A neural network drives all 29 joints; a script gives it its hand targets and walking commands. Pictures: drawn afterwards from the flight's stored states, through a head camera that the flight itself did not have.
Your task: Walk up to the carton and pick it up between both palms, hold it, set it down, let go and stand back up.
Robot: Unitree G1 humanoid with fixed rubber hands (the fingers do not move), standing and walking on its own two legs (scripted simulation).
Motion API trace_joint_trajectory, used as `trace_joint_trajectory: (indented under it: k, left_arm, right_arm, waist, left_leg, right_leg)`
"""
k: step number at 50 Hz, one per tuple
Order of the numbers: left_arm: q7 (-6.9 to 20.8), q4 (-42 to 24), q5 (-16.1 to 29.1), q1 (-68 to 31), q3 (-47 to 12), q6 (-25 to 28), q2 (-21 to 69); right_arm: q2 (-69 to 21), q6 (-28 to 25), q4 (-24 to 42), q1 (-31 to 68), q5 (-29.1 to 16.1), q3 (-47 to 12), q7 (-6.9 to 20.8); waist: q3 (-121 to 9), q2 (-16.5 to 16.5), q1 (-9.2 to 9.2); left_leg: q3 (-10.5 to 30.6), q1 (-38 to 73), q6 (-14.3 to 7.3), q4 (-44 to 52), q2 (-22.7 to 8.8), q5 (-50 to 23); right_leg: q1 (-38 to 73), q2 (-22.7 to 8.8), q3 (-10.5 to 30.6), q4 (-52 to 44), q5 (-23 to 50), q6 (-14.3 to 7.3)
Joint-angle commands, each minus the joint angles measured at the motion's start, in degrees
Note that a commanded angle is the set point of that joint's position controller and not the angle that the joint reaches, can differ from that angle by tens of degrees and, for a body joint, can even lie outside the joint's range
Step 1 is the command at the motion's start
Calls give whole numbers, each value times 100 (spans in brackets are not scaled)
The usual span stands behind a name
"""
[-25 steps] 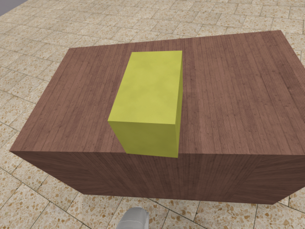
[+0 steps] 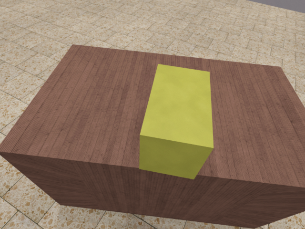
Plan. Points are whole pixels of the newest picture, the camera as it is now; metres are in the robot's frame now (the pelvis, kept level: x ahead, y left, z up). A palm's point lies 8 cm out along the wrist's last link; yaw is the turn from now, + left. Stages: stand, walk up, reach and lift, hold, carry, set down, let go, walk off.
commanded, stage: walk up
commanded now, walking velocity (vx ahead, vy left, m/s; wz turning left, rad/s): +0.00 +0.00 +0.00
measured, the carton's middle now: (175, 119) +0.45 -0.02 +0.00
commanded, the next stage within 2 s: none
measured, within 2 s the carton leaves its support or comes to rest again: neither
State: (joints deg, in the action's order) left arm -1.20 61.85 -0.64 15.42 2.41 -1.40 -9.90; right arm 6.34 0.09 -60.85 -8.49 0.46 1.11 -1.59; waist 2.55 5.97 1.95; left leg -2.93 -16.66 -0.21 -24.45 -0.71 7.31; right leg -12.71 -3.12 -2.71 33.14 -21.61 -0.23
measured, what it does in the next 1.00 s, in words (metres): lifts its right foot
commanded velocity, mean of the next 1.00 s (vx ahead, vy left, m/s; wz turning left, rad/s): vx -0.03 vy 0.00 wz -0.06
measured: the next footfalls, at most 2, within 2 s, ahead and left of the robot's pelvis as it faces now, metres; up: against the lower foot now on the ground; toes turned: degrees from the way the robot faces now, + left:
left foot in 1.20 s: -0.01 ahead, +0.10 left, +0.00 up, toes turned -2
left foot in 1.86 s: +0.13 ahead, +0.16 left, +0.00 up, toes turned +3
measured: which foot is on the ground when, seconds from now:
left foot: down 0.00-0.92, up 0.94-1.00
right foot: down 0.00-1.00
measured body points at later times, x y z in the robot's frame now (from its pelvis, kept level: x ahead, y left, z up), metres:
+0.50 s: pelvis -0.01 +0.00 +0.00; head -0.01 +0.01 +0.45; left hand +0.02 +0.22 -0.16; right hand -0.03 -0.23 -0.15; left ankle +0.06 +0.12 -0.74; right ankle -0.02 -0.12 -0.74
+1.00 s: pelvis -0.05 -0.02 -0.01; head -0.05 -0.05 +0.44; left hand -0.05 +0.21 -0.15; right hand -0.02 -0.26 -0.18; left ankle +0.04 +0.12 -0.72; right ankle -0.08 -0.10 -0.74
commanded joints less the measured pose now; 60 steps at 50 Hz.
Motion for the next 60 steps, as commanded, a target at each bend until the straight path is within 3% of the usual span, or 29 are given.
trace_joint_trajectory:
  k: [1, 5, 11, 12, 14, 15, 17, 21, 28, 32, 33, 36, 37, 38, 39, 40, 43, 44, 45, 46, 47, 48, 49, 50, 52, 55, 56, 58, 60]
  left_arm:
    - [-121, 72, 34, 926, 28, 119, -205]
    - [-80, 72, -2, 400, -44, 151, -177]
    - [-72, -222, -20, 74, 59, 177, -478]
    - [-103, -393, -42, -143, 258, 177, -827]
    - [-116, -481, 20, 197, 246, 177, -774]
    - [-84, -444, 12, 492, 92, 172, -456]
    - [-69, -521, 6, 126, 164, 64, -552]
    - [-96, -291, -32, 158, 134, 113, -468]
    - [-66, -113, -59, 557, 75, 125, -307]
    - [-70, -59, -10, 502, 22, 189, -292]
    - [-84, -436, -26, 14, 227, 171, -711]
    - [-99, -657, 38, 157, 216, 137, -667]
    - [-109, -730, 25, 99, 231, 73, -615]
    - [-58, -602, 4, 551, 109, 25, -242]
    - [-26, -537, -62, 721, 158, -72, -315]
    - [26, -579, -69, 867, 159, -123, -247]
    - [20, -179, -30, 1609, 47, 5, 87]
    - [-14, 5, -28, 1763, 51, 80, 101]
    - [-53, 13, -83, 1550, 68, 141, -113]
    - [-104, -229, -92, 1063, 119, 187, -567]
    - [-145, -402, -45, 605, 96, 169, -774]
    - [-159, -478, -62, 270, 32, 189, -546]
    - [-161, -513, -48, -141, -28, 234, -307]
    - [-159, -532, -39, -154, -70, 291, -261]
    - [-173, -505, -42, 35, -34, 367, -372]
    - [-147, -235, -53, 665, -83, 416, -204]
    - [-158, -199, -51, 753, -83, 411, -202]
    - [-175, -102, -39, 788, -25, 374, -322]
    - [-172, -40, 31, 888, 0, 375, -132]
  right_arm:
    - [841, -71, 184, -13, -25, 199, -63]
    - [740, -3, 57, -329, -32, 159, -30]
    - [1126, -36, 116, -332, -8, 273, -32]
    - [1402, -24, 215, -277, -5, 357, -122]
    - [1202, -39, 117, -703, -6, 349, -165]
    - [966, -39, 131, -910, 5, 226, -101]
    - [806, 71, 218, -626, 76, 235, -62]
    - [490, -4, 71, -767, 50, 105, 6]
    - [813, -45, -104, -968, -7, 173, 6]
    - [672, -73, -243, -1232, 21, 148, 7]
    - [1289, -48, 64, -815, 8, 338, -141]
    - [1160, -17, 88, -1314, 46, 425, -203]
    - [1197, 16, 155, -1352, 38, 453, -211]
    - [1354, 36, 181, -1330, 80, 469, -179]
    - [1518, 129, 289, -831, 92, 551, -220]
    - [1624, 176, 415, -350, 127, 566, -244]
    - [1028, 212, 453, 326, 124, 349, -181]
    - [711, 272, 351, 167, 119, 304, -128]
    - [476, 303, 244, -252, 89, 249, -70]
    - [210, 315, 192, -583, 69, 203, -36]
    - [350, 342, 196, -708, 13, 208, -33]
    - [497, 348, 200, -534, 31, 203, 18]
    - [579, 338, 108, -580, 12, 237, 80]
    - [552, 296, -10, -691, 22, 226, 107]
    - [427, 242, -208, -790, 82, 185, 95]
    - [492, 119, -115, -403, 23, 116, 19]
    - [480, 82, -95, -415, -31, 93, 5]
    - [399, 13, -139, -615, -54, 4, -42]
    - [745, -73, -275, -935, -57, 74, -98]
  waist:
    - [-508, -1817, 51]
    - [38, -188, -244]
    - [376, 206, -340]
    - [788, 64, -242]
    - [-157, -52, -240]
    - [-918, -125, -234]
    - [-210, -4, -197]
    - [321, -615, -225]
    - [297, -1156, -128]
    - [210, -894, -203]
    - [843, -671, -193]
    - [-356, -896, -376]
    - [-683, -1099, -469]
    - [-1410, -1654, -382]
    - [-1013, -2047, -266]
    - [-630, -2146, -63]
    - [-549, -1287, 435]
    - [-326, -637, 335]
    - [-77, 361, 114]
    - [195, 1160, -174]
    - [526, 1298, -327]
    - [767, 1307, -336]
    - [956, 723, -540]
    - [836, 355, -546]
    - [491, 120, -492]
    - [191, -177, -279]
    - [93, 54, -241]
    - [-199, 352, -282]
    - [-679, -239, -227]
  left_leg:
    - [1089, 600, -394, 706, -947, -190]
    - [697, 704, -202, 583, -567, 427]
    - [401, 803, -90, 303, -596, 288]
    - [408, 629, -139, -246, -741, -1509]
    - [226, 648, -222, -665, -823, -2320]
    - [114, 931, -149, -162, -634, 290]
    - [244, 504, -6, 58, -481, 2010]
    - [419, 567, -36, 433, -453, 403]
    - [900, 198, -115, 1158, -709, 1259]
    - [798, 341, -114, 1039, -656, 981]
    - [428, 396, -146, 187, -843, -1104]
    - [445, 725, -506, -350, -1360, -2485]
    - [764, 584, -805, -55, -1704, -2268]
    - [1225, 153, -1038, 907, -2000, 1935]
    - [1711, -818, -1189, 1579, -2358, 3385]
    - [1670, -1502, -1193, 1773, -2383, 3263]
    - [601, -1299, -513, 790, -1400, 1939]
    - [308, -1184, -364, 84, -930, 1932]
    - [-62, -1216, -249, -783, -458, 1730]
    - [-188, -1420, -69, -1546, -92, 2022]
    - [238, -1010, -110, -1696, -230, 2030]
    - [329, -431, -133, -1983, -312, 1842]
    - [361, -305, -145, -2114, -244, 1413]
    - [257, -456, -127, -1877, -205, 1113]
    - [123, -453, -74, -1910, -173, 838]
    - [121, -473, -11, -1126, -177, 1126]
    - [92, -409, 5, -789, -204, 1141]
    - [60, 185, 39, 235, -238, 366]
    - [360, 1189, 37, 364, -582, -1318]
  right_leg:
    - [262, -149, 263, -1189, 944, 1]
    - [-328, -274, 567, -1662, 658, -33]
    - [-859, -406, 779, -1769, 249, -124]
    - [-1135, -514, 772, -1147, 2527, -47]
    - [-497, -623, 668, -526, 3435, -83]
    - [-289, -583, 790, -1102, 677, -185]
    - [-1061, -496, 1164, -1821, -1783, -281]
    - [-890, -309, 906, -1852, -218, -216]
    - [-69, -103, 526, -1519, 302, -191]
    - [-74, -177, 609, -1591, 338, -174]
    - [-1029, -323, 693, -820, 2125, -89]
    - [-744, -171, 363, 131, 1936, -8]
    - [-658, 160, 100, 986, 1107, 63]
    - [-105, 370, -3, 1669, -699, -21]
    - [-36, 437, -84, 2609, -1049, -62]
    - [78, 278, 168, 2950, -1145, -112]
    - [646, -117, 285, -73, 256, -277]
    - [652, 16, 309, -1244, 464, -246]
    - [412, -480, 1155, -2180, -136, -180]
    - [-44, -1434, 2526, -2607, -471, -241]
    - [-1098, -1767, 2620, -2777, -813, -580]
    - [-1933, -1587, 2527, -3080, -1461, -755]
    - [-1742, -1135, 1923, -2930, -969, -625]
    - [-1083, -841, 1458, -2595, 150, -378]
    - [-386, -757, 969, -2158, 1722, -409]
    - [598, -861, 966, -1518, 3577, -532]
    - [873, -904, 935, -1412, 4041, -560]
    - [1094, -825, 840, -1229, 4288, -573]
    - [897, -513, 741, -1136, 3845, -388]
